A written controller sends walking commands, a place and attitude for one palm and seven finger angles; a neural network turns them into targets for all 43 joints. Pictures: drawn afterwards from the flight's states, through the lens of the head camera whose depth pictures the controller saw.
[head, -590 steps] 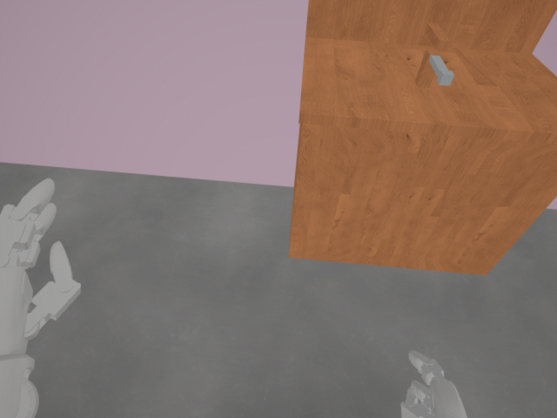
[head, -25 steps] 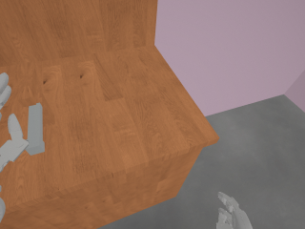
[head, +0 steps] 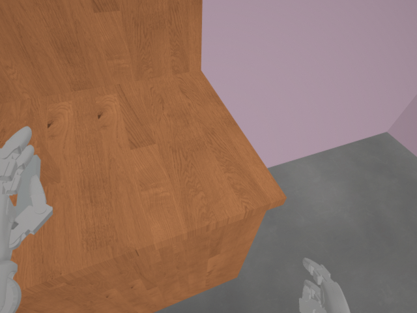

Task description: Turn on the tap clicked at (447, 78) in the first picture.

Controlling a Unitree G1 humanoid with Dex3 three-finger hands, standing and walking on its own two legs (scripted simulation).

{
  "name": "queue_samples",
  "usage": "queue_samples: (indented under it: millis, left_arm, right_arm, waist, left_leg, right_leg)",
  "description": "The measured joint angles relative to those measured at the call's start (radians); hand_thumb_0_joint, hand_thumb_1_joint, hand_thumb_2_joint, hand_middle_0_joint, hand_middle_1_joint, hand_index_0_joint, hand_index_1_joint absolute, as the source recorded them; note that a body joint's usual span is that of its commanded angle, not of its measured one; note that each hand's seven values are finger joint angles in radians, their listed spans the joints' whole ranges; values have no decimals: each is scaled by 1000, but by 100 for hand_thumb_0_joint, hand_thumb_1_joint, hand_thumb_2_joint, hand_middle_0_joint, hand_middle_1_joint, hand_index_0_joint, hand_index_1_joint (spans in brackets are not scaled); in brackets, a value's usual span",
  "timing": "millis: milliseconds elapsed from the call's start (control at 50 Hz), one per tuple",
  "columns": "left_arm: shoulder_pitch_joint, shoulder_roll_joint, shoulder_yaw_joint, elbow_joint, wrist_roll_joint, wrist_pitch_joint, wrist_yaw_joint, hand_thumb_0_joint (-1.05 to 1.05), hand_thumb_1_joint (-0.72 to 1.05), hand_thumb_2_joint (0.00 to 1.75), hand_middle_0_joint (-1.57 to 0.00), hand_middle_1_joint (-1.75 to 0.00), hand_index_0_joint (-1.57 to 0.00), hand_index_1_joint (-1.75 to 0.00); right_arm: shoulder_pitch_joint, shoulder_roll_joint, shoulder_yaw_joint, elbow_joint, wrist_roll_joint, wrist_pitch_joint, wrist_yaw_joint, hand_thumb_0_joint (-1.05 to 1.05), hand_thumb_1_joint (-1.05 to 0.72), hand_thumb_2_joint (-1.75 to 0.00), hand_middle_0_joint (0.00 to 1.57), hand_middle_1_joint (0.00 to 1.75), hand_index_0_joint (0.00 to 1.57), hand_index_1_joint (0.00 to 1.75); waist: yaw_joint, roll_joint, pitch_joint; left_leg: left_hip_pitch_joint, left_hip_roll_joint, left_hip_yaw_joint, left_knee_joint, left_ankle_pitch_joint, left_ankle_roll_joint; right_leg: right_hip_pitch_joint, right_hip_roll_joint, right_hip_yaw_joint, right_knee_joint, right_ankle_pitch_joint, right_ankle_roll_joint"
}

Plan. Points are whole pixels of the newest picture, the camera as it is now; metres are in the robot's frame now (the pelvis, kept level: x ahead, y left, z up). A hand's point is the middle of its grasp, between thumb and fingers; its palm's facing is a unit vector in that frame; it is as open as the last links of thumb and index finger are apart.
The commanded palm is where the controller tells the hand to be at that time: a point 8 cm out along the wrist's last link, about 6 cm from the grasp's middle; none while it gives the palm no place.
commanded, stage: shuffle to correct the standing spot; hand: left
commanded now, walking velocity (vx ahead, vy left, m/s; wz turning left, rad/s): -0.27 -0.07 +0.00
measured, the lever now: (26, 214) +0.23 +0.32 +0.10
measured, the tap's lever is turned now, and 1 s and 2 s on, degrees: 0 0 0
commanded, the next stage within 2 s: come to a stop and stand still in 0.60 s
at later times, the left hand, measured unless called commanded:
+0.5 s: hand (47, 249) +0.16 +0.22 +0.16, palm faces +0.35 -0.84 -0.42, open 7.4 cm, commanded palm +0.10 +0.26 +0.17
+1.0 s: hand (10, 310) +0.10 +0.22 +0.17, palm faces +0.33 -0.84 -0.42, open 7.4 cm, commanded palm +0.03 +0.26 +0.17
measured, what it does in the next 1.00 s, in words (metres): walks backwards: right foot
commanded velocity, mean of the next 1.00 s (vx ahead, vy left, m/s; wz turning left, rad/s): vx -0.21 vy -0.04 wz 0.05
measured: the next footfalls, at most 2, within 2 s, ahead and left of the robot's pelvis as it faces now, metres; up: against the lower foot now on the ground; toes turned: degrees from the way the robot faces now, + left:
right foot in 1.00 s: -0.14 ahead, -0.17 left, +0.00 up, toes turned -2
left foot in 1.26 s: -0.08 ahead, +0.09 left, +0.00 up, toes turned +3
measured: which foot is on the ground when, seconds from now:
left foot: down 0.00-1.00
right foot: down 0.00-0.64, up 0.66-0.98, down 1.00-1.00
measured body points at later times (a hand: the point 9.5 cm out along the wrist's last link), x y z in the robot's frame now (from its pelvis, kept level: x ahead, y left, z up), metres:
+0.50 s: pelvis -0.05 -0.02 -0.01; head +0.01 +0.00 +0.44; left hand +0.14 +0.27 +0.18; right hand +0.15 -0.24 -0.09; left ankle +0.00 +0.07 -0.74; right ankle +0.00 -0.13 -0.74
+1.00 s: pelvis -0.13 -0.02 -0.01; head -0.08 +0.02 +0.44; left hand +0.07 +0.26 +0.20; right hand +0.04 -0.23 -0.08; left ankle -0.03 +0.07 -0.74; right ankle -0.19 -0.17 -0.74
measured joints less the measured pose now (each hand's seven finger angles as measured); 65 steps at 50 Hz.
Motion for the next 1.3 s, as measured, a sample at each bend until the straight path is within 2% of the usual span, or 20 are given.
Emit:
queue_samples:
  millis: [120,320,500,600,640,680,720,760,800,880,940,1000,1020,1060,1120,1160,1200,1240,1260,1300]
  left_arm:
    - [-9,-8,-13,-16,-5,29,7,2,89,90,-21,-30,-21,-31]
    - [16,38,25,-106,-19,-7,6,1,89,90,-21,-30,-21,-31]
    - [60,37,28,-139,-24,-37,-1,1,89,90,-21,-30,-22,-31]
    - [64,32,29,-171,-14,-71,16,1,89,90,-21,-31,-22,-31]
    - [51,38,36,-174,-11,-80,22,1,89,90,-21,-31,-22,-31]
    - [29,47,51,-162,-9,-88,25,1,89,90,-21,-31,-22,-31]
    - [10,58,73,-144,-7,-89,21,1,89,90,-21,-30,-22,-31]
    - [-2,62,86,-140,-10,-82,17,1,89,90,-21,-30,-22,-31]
    - [3,57,86,-159,-13,-64,14,1,89,90,-21,-30,-21,-31]
    - [38,38,52,-221,-13,-16,9,2,89,90,-21,-30,-21,-31]
    - [41,58,39,-235,-6,9,8,2,89,90,-21,-30,-21,-31]
    - [41,106,71,-219,-5,17,7,1,89,90,-21,-30,-21,-31]
    - [40,108,78,-204,-6,14,4,1,89,90,-21,-30,-22,-31]
    - [46,98,71,-167,-9,11,-3,1,89,90,-21,-30,-22,-31]
    - [104,71,66,-133,-19,5,-6,1,89,90,-21,-31,-22,-31]
    - [131,38,65,-99,-15,-2,3,1,89,90,-21,-31,-22,-31]
    - [101,16,52,-45,-3,-3,14,1,89,90,-21,-31,-22,-31]
    - [29,-3,31,-2,5,5,25,1,89,90,-21,-30,-22,-31]
    - [-51,13,35,24,46,8,12,1,89,90,-21,-31,-22,-31]
    - [-221,69,68,118,57,-24,1,1,89,90,-22,-31,-22,-31]
  right_arm:
    - [-1,-2,-1,3,4,5,-14,1,-90,-90,20,30,20,30]
    - [-58,7,-8,-38,1,10,-13,1,-90,-90,20,30,20,30]
    - [-57,3,-14,-37,-9,4,-22,1,-90,-90,20,30,20,30]
    - [-29,1,-20,15,-18,-3,-30,1,-90,-90,20,30,20,30]
    - [-18,6,-18,39,-21,-4,-36,1,-90,-90,20,30,20,30]
    - [-14,17,-13,47,-27,-9,-40,1,-90,-90,20,30,20,30]
    - [-17,38,-12,53,-42,-23,-39,1,-90,-90,20,30,20,30]
    - [-17,59,-9,48,-48,-32,-28,1,-90,-90,20,30,20,30]
    - [-14,71,-7,36,-41,-37,-6,1,-90,-90,20,30,21,30]
    - [-7,77,0,12,-20,-29,22,1,-90,-90,20,30,21,30]
    - [1,71,3,-1,-15,-24,21,1,-90,-90,21,30,21,30]
    - [7,61,2,-22,-13,-15,18,1,-90,-90,21,30,21,30]
    - [1,49,-1,-23,-10,-10,17,1,-90,-90,21,30,21,30]
    - [-2,16,-12,-11,-5,9,13,1,-90,-90,20,30,21,30]
    - [27,-11,-27,22,20,35,14,1,-90,-90,20,30,21,30]
    - [46,-22,-33,38,26,47,12,1,-90,-90,20,30,21,30]
    - [61,-30,-40,47,24,45,5,1,-90,-90,20,30,20,30]
    - [65,-41,-47,53,21,27,-7,1,-90,-90,20,30,20,30]
    - [70,-43,-59,50,7,2,-14,1,-90,-90,20,30,20,30]
    - [27,-17,-58,78,2,-27,-12,1,-90,-90,20,30,20,30]
  waist:
    - [3,-12,25]
    - [1,-14,67]
    - [1,6,74]
    - [2,-9,50]
    - [-6,-31,40]
    - [-5,-50,46]
    - [-10,-49,55]
    - [-15,-41,64]
    - [-11,-39,68]
    - [-15,-40,55]
    - [-29,-34,36]
    - [-36,-36,19]
    - [-39,-17,24]
    - [-51,46,32]
    - [-17,49,-22]
    - [-1,26,-55]
    - [-7,6,-66]
    - [-15,-3,-45]
    - [9,-9,-25]
    - [46,-81,45]
  left_leg:
    - [3,5,-4,-7,6,-8]
    - [-60,25,0,33,17,-20]
    - [-163,29,-41,101,38,-27]
    - [-192,4,-74,191,-72,-54]
    - [-179,-9,-68,145,-6,-28]
    - [-179,-16,-59,122,31,-1]
    - [-181,-3,-63,94,49,7]
    - [-183,19,-73,61,78,5]
    - [-187,43,-70,38,102,0]
    - [-198,71,-58,29,120,-10]
    - [-211,71,-67,28,131,-17]
    - [-235,49,-67,57,114,-31]
    - [-244,49,-73,82,101,-34]
    - [-256,56,-106,168,0,-34]
    - [-287,10,-106,447,-112,-55]
    - [-276,-6,-87,545,-139,-57]
    - [-223,3,-64,469,-130,-50]
    - [-129,16,-53,257,-57,-38]
    - [-93,20,-48,175,-42,-34]
    - [-84,-13,-15,143,-58,-22]
  right_leg:
    - [1,6,-3,-2,2,-7]
    - [-65,22,-1,36,16,-21]
    - [-144,25,-44,83,32,-35]
    - [-186,12,-54,112,37,-32]
    - [-204,-5,-55,124,38,-24]
    - [-241,-2,-24,212,-63,-17]
    - [-300,34,28,428,-180,-15]
    - [-332,58,53,594,-220,-9]
    - [-332,57,59,666,-221,-2]
    - [-237,12,40,535,-218,1]
    - [-113,1,11,297,-246,-11]
    - [21,1,-20,38,-173,-29]
    - [42,6,-26,-6,-89,-24]
    - [74,25,-50,-19,-49,4]
    - [66,2,-18,18,-85,15]
    - [53,-22,14,37,-100,16]
    - [46,-46,13,58,-113,29]
    - [31,-64,-6,118,-145,45]
    - [2,-67,-6,169,-169,53]
    - [-55,-99,40,259,-122,51]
